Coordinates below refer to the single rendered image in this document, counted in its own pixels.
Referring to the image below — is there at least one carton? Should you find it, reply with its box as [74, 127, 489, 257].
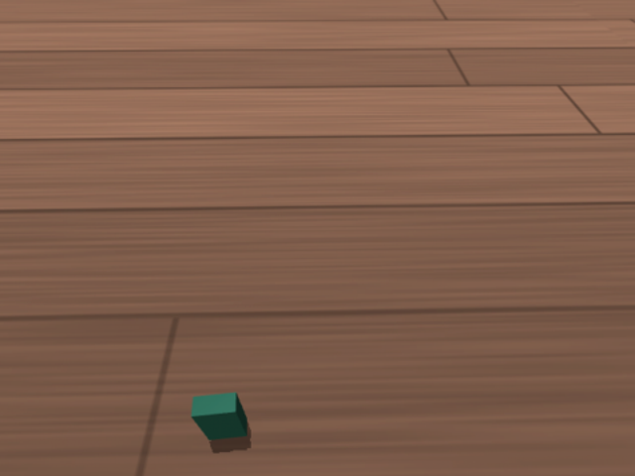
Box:
[191, 393, 247, 440]

